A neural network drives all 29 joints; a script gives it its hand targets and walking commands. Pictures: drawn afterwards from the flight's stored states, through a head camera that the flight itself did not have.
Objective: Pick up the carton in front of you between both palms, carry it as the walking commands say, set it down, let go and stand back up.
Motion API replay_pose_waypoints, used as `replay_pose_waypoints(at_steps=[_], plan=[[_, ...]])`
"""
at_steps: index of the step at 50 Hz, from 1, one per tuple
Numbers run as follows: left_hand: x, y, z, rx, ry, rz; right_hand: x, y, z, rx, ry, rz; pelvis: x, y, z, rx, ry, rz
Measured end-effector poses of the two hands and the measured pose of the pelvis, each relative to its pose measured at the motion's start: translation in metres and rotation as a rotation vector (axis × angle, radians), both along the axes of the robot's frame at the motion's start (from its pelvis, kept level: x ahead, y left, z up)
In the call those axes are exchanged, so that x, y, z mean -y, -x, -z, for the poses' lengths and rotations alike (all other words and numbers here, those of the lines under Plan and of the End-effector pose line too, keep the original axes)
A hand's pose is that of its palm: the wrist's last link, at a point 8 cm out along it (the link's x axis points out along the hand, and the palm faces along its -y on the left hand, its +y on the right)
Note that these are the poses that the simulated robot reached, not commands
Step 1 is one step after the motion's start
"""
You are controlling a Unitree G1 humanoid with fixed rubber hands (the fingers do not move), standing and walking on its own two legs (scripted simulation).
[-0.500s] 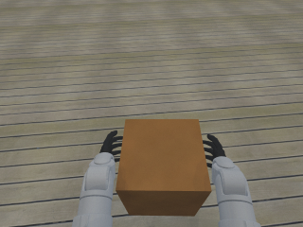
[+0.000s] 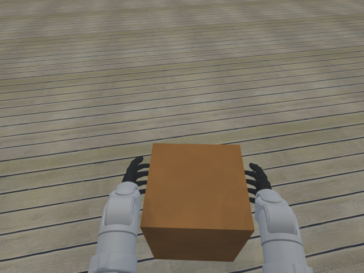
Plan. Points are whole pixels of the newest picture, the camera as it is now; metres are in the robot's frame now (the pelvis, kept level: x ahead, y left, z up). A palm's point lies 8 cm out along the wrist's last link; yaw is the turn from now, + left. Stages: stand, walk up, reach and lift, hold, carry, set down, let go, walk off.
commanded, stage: hold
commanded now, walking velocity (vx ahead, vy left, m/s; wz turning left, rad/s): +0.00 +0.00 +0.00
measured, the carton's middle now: (194, 205) +0.30 +0.00 -0.04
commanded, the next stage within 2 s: set down in 0.08 s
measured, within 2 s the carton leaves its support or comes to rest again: neither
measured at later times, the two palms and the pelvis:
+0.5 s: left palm (130, 185) +0.32 +0.16 +0.00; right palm (248, 188) +0.33 -0.14 -0.01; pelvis -0.03 +0.02 -0.03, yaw +0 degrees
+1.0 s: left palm (146, 210) +0.36 +0.15 -0.21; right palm (234, 205) +0.39 -0.14 -0.22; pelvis -0.03 -0.01 -0.14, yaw +1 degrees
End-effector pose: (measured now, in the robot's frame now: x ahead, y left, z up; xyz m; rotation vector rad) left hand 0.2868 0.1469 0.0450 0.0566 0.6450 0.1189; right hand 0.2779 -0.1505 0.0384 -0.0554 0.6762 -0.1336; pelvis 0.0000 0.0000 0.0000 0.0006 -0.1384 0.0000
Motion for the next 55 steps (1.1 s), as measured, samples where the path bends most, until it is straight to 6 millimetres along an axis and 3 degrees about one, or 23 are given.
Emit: replay_pose_waypoints(at_steps=[11,21,26,32,38,55], plan=[[-0.012,0.003,-0.002,0.002,0.038,-0.030,-0.012,0.000,-0.005,0.002,-0.020,0.012,-0.012,0.016,0.005,0.036,0.001,0.012],[-0.011,-0.027,0.016,-0.013,0.059,-0.068,-0.012,-0.034,0.018,-0.018,-0.033,-0.003,-0.021,0.026,0.018,-0.011,-0.005,0.002],[-0.014,-0.037,0.056,-0.045,0.046,-0.088,-0.015,-0.052,0.058,-0.051,-0.012,-0.045,-0.021,0.029,0.028,-0.127,-0.009,0.002],[-0.015,-0.042,0.130,-0.048,0.031,-0.106,-0.016,-0.065,0.132,-0.055,0.002,-0.084,-0.017,0.035,0.046,-0.328,-0.005,-0.010],[-0.007,-0.050,0.198,-0.006,0.046,-0.128,-0.008,-0.078,0.201,-0.017,-0.013,-0.087,-0.010,0.036,0.080,-0.554,-0.003,-0.014],[-0.007,-0.083,0.278,0.002,0.069,-0.191,-0.009,-0.124,0.282,-0.016,-0.059,-0.104,0.008,0.037,0.166,-0.811,-0.016,-0.018]])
